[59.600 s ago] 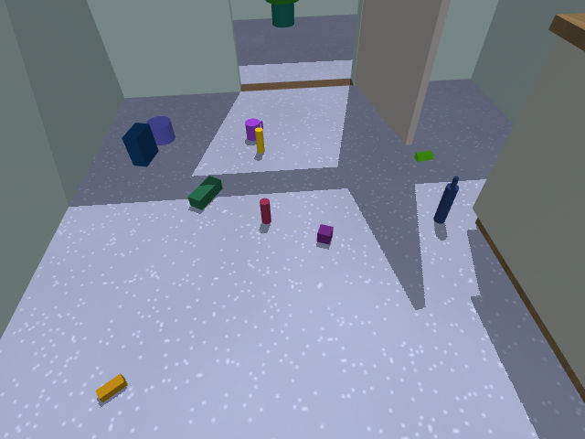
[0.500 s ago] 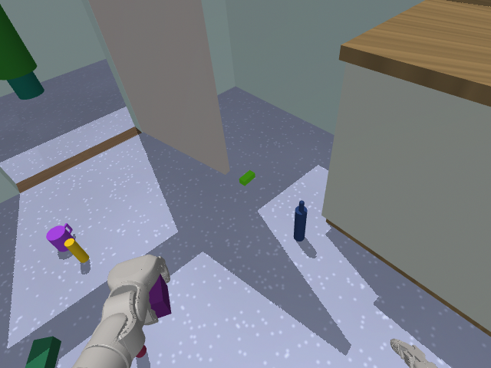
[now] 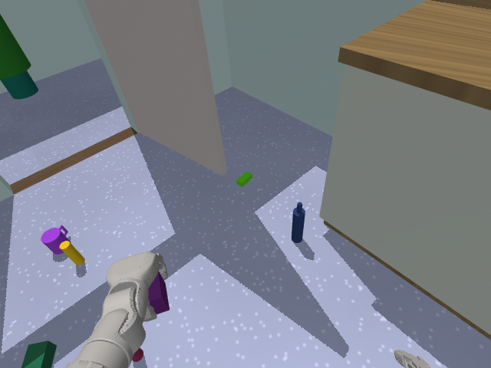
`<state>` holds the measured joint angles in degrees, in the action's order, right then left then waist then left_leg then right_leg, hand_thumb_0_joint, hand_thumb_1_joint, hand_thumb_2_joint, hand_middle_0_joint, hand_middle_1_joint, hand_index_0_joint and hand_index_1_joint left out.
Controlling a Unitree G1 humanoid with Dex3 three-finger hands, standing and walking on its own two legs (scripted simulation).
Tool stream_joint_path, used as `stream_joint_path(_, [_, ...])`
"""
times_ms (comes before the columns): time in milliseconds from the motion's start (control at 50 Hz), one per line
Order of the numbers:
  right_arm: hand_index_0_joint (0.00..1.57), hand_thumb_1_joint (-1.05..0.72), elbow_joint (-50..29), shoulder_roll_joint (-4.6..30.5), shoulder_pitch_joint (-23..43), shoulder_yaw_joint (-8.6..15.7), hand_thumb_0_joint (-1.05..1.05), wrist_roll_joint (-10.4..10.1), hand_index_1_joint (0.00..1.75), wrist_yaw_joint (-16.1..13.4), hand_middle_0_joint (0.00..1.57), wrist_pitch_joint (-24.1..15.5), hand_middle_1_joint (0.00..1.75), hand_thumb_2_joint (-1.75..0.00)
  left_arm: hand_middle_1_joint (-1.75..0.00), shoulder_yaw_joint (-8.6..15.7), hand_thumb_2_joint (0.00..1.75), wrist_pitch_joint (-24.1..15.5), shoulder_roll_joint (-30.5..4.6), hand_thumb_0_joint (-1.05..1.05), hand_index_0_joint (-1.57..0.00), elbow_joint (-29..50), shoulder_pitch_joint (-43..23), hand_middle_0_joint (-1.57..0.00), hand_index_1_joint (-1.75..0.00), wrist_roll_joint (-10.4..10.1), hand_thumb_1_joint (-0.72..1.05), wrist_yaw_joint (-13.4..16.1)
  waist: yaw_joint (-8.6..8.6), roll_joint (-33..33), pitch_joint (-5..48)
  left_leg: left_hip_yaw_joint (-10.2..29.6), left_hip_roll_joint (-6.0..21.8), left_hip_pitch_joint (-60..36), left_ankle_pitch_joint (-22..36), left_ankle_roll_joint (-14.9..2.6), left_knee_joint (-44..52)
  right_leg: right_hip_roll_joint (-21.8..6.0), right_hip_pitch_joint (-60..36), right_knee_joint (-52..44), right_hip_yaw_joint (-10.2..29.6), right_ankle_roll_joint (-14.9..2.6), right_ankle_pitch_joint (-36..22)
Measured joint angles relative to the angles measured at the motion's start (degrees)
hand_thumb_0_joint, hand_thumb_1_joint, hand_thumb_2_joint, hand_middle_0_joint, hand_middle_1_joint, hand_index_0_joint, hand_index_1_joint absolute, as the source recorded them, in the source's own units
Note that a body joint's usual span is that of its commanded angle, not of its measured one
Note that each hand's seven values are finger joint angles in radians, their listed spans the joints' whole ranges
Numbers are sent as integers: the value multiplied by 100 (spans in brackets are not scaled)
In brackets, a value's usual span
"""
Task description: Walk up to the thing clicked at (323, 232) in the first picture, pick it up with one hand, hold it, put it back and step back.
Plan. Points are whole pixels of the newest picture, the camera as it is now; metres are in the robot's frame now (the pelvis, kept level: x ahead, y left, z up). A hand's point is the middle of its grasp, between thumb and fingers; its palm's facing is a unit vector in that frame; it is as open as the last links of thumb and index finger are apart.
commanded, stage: crouch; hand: left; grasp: from above
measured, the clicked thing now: (148, 294) +0.30 +0.23 -0.07
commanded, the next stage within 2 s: lower in 1.86 s
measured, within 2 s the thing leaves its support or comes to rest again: neither
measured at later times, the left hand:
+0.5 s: hand (171, 312) +0.33 +0.23 -0.22, palm faces -0.42 -0.06 -0.91, open 9.3 cm
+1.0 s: hand (194, 322) +0.38 +0.23 -0.46, palm faces -0.43 -0.12 -0.89, open 9.3 cm
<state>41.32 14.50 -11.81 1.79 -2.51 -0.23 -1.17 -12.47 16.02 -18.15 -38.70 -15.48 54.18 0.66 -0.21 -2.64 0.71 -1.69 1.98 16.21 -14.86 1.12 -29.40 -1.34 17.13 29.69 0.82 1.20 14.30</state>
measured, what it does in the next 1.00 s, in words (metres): lowers itself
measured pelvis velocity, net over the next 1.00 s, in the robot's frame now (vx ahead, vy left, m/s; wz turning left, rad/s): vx -0.06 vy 0.00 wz -0.02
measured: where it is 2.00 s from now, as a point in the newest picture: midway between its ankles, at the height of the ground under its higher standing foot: outside the picture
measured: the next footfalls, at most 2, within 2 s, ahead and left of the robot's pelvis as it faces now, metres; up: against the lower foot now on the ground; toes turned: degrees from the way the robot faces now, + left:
none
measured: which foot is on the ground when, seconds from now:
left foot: down 0.00-1.00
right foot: down 0.00-1.00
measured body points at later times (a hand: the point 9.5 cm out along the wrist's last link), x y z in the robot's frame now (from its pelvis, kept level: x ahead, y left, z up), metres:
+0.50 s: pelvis -0.04 +0.00 -0.10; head +0.08 +0.01 +0.33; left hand +0.34 +0.23 -0.17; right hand +0.02 -0.29 -0.22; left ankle +0.00 +0.13 -0.74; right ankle +0.01 -0.13 -0.74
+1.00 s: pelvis -0.06 +0.00 -0.30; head +0.16 +0.02 +0.09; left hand +0.40 +0.23 -0.41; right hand -0.02 -0.26 -0.43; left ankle +0.00 +0.13 -0.74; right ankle +0.01 -0.13 -0.74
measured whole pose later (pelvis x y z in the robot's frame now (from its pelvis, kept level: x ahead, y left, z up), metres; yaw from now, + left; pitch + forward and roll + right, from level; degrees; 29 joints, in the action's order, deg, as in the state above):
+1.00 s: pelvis -0.06 +0.00 -0.30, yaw -1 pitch +39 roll -3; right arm 44.9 12.7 -10.1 0.5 5.8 4.1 -6.5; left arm 4.3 3.4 -27.2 -78.9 -50.9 61.9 25.0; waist -11.3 -2.0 9.5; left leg 3.8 2.3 111.1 -39.0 1.3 -111.3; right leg -0.3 110.0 108.7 -0.5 1.7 37.3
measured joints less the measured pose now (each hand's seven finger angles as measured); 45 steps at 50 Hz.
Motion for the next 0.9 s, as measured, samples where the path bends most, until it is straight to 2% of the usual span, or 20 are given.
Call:
stream_joint_path(120, [20,-88,-46,-18,-10,10,1,26,30,52,20,3,30,-89,-53,73,63,-219,68,1,-76,-386,-35,-79,-55,89,2,323,-56,59,-45,21,-10,119,-13,-2,-77,-11,115,88,-17,1,28])
stream_joint_path(260, [20,-88,59,-14,-40,49,1,111,30,136,20,14,30,-89,-52,142,62,-569,174,1,-76,-1560,-445,-79,-54,309,2,1098,-162,207,-24,67,0,845,-168,7,-614,-5,813,592,-42,-10,175])
stream_joint_path(420, [20,-88,138,97,-264,172,0,299,30,151,20,-58,30,-89,-52,558,62,-913,124,1,-75,-2898,-1388,-79,-55,653,3,2054,-418,318,466,145,53,3281,-933,21,-2758,37,3212,2652,-33,19,888])
stream_joint_path(480, [20,-88,185,136,-320,198,0,361,30,137,20,-102,30,-89,-52,734,62,-949,14,1,-75,-3258,-1808,-79,-55,687,3,2335,-556,278,659,187,76,4304,-1204,13,-3639,61,4218,3495,-33,29,1154])
stream_joint_path(540, [20,-88,249,137,-339,195,0,433,30,137,20,-144,30,-88,-52,917,62,-921,-146,1,-75,-3547,-2231,-79,-55,618,3,2535,-703,210,830,236,96,5283,-1471,18,-4461,84,5179,4277,-42,31,1381])
stream_joint_path(600, [20,-88,306,84,-324,183,0,488,30,153,20,-182,30,-88,-52,1099,62,-838,-289,1,-75,-3721,-2602,-79,-55,473,3,2631,-817,136,911,273,102,6111,-1661,6,-5146,98,5997,4939,-45,24,1556])
stream_joint_path(700, [20,-88,406,-63,-241,133,1,572,30,211,20,-245,30,-88,-53,1338,61,-793,-459,1,-75,-3845,-3001,-78,-55,360,3,2536,-925,8,975,322,102,7197,-1888,-20,-6037,112,7071,5801,-44,31,1764])
stream_joint_path(800, [20,-88,385,-190,-140,33,1,647,30,280,20,-313,30,-88,-54,1512,61,-969,-623,1,-74,-3960,-3207,-77,-56,452,4,2359,-998,-69,1013,379,86,8098,-2079,-31,-6804,113,7954,6550,-55,45,1952])
stream_joint_path(900, [20,-88,346,-224,-11,-73,0,726,30,352,21,-419,30,-88,-55,1610,60,-1191,-778,1,-74,-3996,-3341,-76,-56,654,5,2318,-1047,-37,988,460,61,8868,-2270,-17,-7546,108,8701,7274,-86,55,2147])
